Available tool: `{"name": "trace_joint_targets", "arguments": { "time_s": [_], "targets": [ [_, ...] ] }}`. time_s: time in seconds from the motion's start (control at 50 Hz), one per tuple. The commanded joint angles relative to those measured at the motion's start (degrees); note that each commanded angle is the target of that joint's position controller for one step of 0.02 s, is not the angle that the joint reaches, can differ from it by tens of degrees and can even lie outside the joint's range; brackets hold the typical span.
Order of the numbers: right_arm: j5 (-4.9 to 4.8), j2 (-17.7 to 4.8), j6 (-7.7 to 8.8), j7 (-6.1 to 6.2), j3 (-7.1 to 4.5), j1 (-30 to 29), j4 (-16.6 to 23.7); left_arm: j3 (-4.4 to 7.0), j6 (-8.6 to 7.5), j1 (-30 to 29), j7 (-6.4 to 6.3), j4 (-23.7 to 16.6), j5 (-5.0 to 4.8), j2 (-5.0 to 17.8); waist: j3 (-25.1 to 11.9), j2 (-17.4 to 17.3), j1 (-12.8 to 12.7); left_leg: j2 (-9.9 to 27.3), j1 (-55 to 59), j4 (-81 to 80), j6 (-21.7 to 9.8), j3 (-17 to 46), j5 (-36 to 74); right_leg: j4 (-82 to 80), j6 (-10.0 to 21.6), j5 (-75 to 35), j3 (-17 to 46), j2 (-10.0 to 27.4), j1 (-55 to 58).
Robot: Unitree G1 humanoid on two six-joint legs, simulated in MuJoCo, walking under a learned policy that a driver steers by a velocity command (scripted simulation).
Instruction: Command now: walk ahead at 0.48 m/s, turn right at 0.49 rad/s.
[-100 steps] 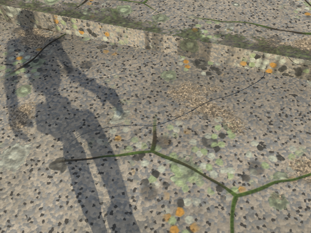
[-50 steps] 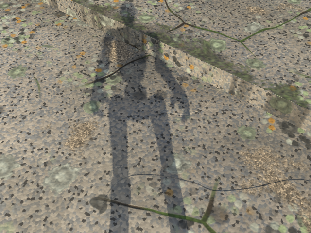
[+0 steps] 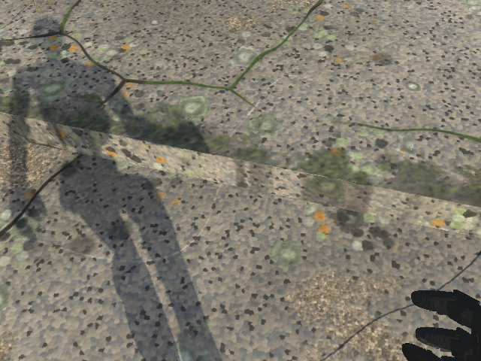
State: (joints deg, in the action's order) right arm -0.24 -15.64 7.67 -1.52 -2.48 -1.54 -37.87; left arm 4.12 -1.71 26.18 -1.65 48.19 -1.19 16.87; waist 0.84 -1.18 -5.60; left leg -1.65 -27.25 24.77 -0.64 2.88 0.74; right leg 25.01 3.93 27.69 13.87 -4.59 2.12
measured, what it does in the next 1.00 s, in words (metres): walks ahead: right foot, then left foot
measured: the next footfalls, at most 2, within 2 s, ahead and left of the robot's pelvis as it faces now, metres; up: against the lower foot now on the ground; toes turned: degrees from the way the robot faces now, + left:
right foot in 0.46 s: +0.41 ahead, -0.16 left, +0.00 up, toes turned -6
left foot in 0.98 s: +0.66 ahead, +0.08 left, +0.00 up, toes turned +17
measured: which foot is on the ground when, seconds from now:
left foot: down 0.00-0.48, up 0.50-0.96, down 0.98-1.00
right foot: down 0.00-0.02, up 0.04-0.44, down 0.46-1.00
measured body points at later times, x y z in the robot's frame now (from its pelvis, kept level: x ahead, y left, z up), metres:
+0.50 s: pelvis +0.28 -0.04 +0.00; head +0.31 -0.06 +0.45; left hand +0.53 +0.16 -0.06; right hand +0.23 -0.32 -0.14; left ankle +0.14 +0.12 -0.70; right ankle +0.37 -0.15 -0.72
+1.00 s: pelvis +0.54 -0.02 +0.00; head +0.57 +0.01 +0.44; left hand +0.46 +0.23 -0.15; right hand +0.79 -0.21 -0.09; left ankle +0.62 +0.06 -0.72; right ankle +0.38 -0.16 -0.71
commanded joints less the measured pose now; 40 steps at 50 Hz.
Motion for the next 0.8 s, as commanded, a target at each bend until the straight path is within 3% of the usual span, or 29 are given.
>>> {"name": "trace_joint_targets", "arguments": {
  "time_s": [0.02,0.04,0.06,0.08,0.1,0.12,0.14,0.18,0.24,0.3,0.38,0.4,0.42,0.44,0.46,0.48,0.5,0.52,0.54,0.56,0.58,0.6,0.68,0.76,0.8],
  "targets": [
    [1.61,-15.6,0.27,1.2,-5.25,22.9,-1.0,-0.38,-0.89,1.8,0.3,-6.2,0.68,0.9,-22.6,-6.6,10.6,19.5,50.6,1.6,-12.8,26.2,-13.7,37.0,-1.9,-18.5,-1.5,0.4,-29.8],
    [0.65,-13.1,0.0,0.34,-4.64,24.2,-2.8,-0.99,-1.51,6.1,0.49,-5.9,-0.86,1.7,-24.7,-18.5,8.9,25.4,53.5,-6.4,-16.5,45.1,-24.1,47.7,-2.8,5.7,-2.0,-0.6,-40.6],
    [-0.26,-8.1,-0.28,0.39,-3.43,20.9,-2.5,0.17,-1.59,2.4,0.61,-4.9,-1.59,6.7,-15.0,-10.5,9.7,23.1,45.8,-8.1,-14.1,38.7,-29.8,51.4,-2.9,1.5,-1.5,3.4,-44.4],
    [-0.19,-6.4,-0.75,0.54,-2.89,17.5,-2.2,0.35,-1.65,-3.9,0.69,-6.1,-1.1,8.0,-7.8,-4.2,9.8,20.3,36.8,-8.8,-12.1,29.1,-25.2,50.2,-2.9,-3.1,-4.2,5.6,-43.8],
    [0.39,-6.1,-1.04,0.46,-2.62,15.2,-2.6,0.33,-2.0,-8.0,0.72,-7.4,-0.17,7.2,-3.2,-1.1,8.7,18.1,28.7,-10.4,-11.7,23.4,-18.1,47.2,-2.7,-5.9,-5.4,7.2,-42.6],
    [0.95,-5.1,-0.95,0.45,-2.2,14.1,-3.0,0.51,-2.06,-9.3,0.91,-7.8,0.3,6.6,-1.4,-1.6,7.3,16.2,24.2,-11.8,-11.4,19.3,-12.7,44.1,-2.4,-7.6,-5.5,8.8,-40.6],
    [1.16,-4.7,-0.82,0.42,-2.01,13.7,-3.4,0.31,-1.93,-8.6,1.19,-7.8,0.1,5.3,-1.1,-2.8,6.1,15.1,21.4,-13.2,-11.5,16.6,-10.0,42.1,-2.3,-8.3,-6.0,9.6,-38.5],
    [0.27,-5.2,-0.37,0.3,-2.15,14.2,-4.6,-0.45,-1.59,-8.3,1.5,-8.0,0.17,2.8,-0.7,-3.8,5.2,14.8,18.9,-15.6,-12.9,13.1,-6.6,37.1,-2.6,-8.6,-7.7,10.7,-37.7],
    [-0.36,-8.3,-0.41,0.54,-2.87,14.9,-5.8,-1.52,-2.01,-13.6,1.92,-10.0,1.19,1.6,0.7,-2.5,6.0,14.4,17.2,-18.1,-13.5,8.3,-3.2,26.1,-3.6,-16.2,-9.7,11.8,-38.0],
    [-0.92,-9.8,-1.12,0.74,-3.03,16.5,-6.8,-2.08,-2.77,-19.3,2.63,-11.2,0.9,1.5,1.4,-2.1,7.9,12.2,16.0,-18.1,-11.6,3.0,-0.9,14.8,-3.9,-25.7,-12.1,10.1,-33.6],
    [-1.7,-11.0,-2.11,0.75,-3.08,21.3,-9.3,-1.73,-3.02,-25.5,3.23,-13.7,0.29,3.4,2.4,-2.5,9.5,14.6,20.5,-15.7,-9.9,3.7,-1.5,8.1,-3.0,-27.1,-12.3,8.6,-31.8],
    [2.13,-8.4,-2.61,0.31,-2.26,23.8,-11.2,-1.96,-1.49,-25.2,4.17,-13.8,4.86,3.1,1.7,-2.9,8.5,13.6,20.2,-13.9,-7.4,2.4,1.7,7.5,-2.4,-25.4,-16.0,7.5,-26.9],
    [2.37,-9.1,-2.96,0.16,-2.48,24.1,-11.3,-1.68,-1.08,-23.0,4.36,-13.3,5.1,3.2,1.1,-4.5,7.8,13.3,19.7,-11.0,-6.3,2.8,5.0,6.7,-2.0,-22.9,-16.5,6.2,-22.7],
    [2.15,-10.2,-3.11,0.24,-2.73,23.8,-11.4,-1.05,-1.21,-17.7,4.0,-11.6,5.01,4.4,-0.6,-3.7,4.8,11.7,19.7,-4.2,-5.3,1.7,11.5,4.2,-1.2,-20.2,-16.2,5.0,-16.3],
    [2.04,-9.5,-3.09,0.26,-2.43,24.3,-11.6,-0.12,-1.83,-9.4,3.38,-9.0,5.75,6.7,-5.3,-1.0,1.2,8.6,16.9,7.4,-4.3,-0.2,12.4,2.7,0.1,-18.6,-15.3,5.6,-5.9],
    [1.99,-5.6,-3.08,0.23,-1.22,24.3,-9.3,0.91,-2.37,0.6,2.42,-8.3,6.74,11.7,-13.9,8.1,-2.8,4.9,8.4,25.5,-3.0,-3.0,-5.8,0.9,2.2,-13.2,-0.5,20.5,6.8],
    [0.31,-2.1,-3.33,0.55,-0.61,30.3,-8.0,2.29,-1.64,1.3,1.84,-7.9,5.67,17.5,-19.5,21.9,0.0,-2.3,-5.7,40.2,-2.1,-3.4,-33.3,-8.1,6.7,-7.9,21.8,32.3,13.2],
    [1.35,-7.7,-4.34,1.07,-1.94,27.1,-9.8,1.35,-1.37,-2.9,1.89,-8.6,4.2,12.7,-12.9,11.3,0.3,0.9,-8.6,44.0,-3.2,2.0,-29.4,-9.7,6.0,-3.8,20.2,29.2,6.4],
    [1.09,-7.5,-4.47,0.54,-2.14,23.9,-9.4,-0.02,-1.64,-7.4,1.99,-8.5,3.72,8.2,-6.2,8.5,2.1,3.0,-8.6,42.5,-3.7,2.4,-24.1,-10.2,4.7,-6.3,10.8,25.9,0.1],
    [0.86,-6.2,-4.61,0.15,-1.86,23.1,-9.9,-0.73,-1.96,-10.0,2.22,-8.1,3.59,5.4,-3.3,7.7,3.6,4.8,-6.8,40.1,-3.2,1.6,-20.6,-11.8,3.6,-12.8,4.2,23.1,-4.0],
    [1.48,-5.7,-5.21,-0.16,-1.88,22.8,-10.4,-1.1,-2.25,-11.0,2.08,-7.7,3.29,4.1,-1.9,8.6,4.6,5.6,-5.4,38.3,-2.8,0.8,-19.4,-12.9,2.8,-17.2,-0.7,21.2,-6.4],
    [2.07,-5.0,-5.91,-0.48,-1.75,23.7,-11.1,-1.2,-2.64,-11.0,1.96,-7.1,3.14,3.6,-1.7,9.2,5.4,5.8,-3.7,38.2,-2.2,0.3,-18.4,-13.5,2.7,-21.3,-4.0,20.3,-8.0],
    [2.14,-3.1,-7.04,-1.67,-1.47,17.9,-9.4,-0.63,-4.29,-8.4,1.77,-4.4,2.55,3.8,0.2,6.9,5.8,6.7,-8.6,37.1,-1.5,-0.4,-12.5,-16.6,4.5,-27.5,-10.8,20.5,-6.9],
    [2.3,-1.9,-6.88,-2.63,-0.72,10.1,-6.8,-0.47,-4.38,-6.3,1.5,-1.9,2.71,3.2,2.8,5.8,4.7,7.3,-11.8,27.4,-0.7,-2.0,-5.6,-18.2,4.9,-28.8,-17.4,19.7,-5.5],
    [2.26,-1.2,-6.64,-3.06,-0.14,6.2,-5.4,-0.2,-4.39,-5.6,1.35,-0.8,2.74,3.9,3.7,5.6,4.2,6.9,-9.3,20.5,-1.2,-4.0,-2.5,-18.2,4.3,-30.4,-20.7,19.3,-5.6]
  ]
}}
Over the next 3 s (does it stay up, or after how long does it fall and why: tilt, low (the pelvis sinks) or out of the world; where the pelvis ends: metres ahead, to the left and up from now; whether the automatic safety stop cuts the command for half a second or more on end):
stays up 1.75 0.28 0.16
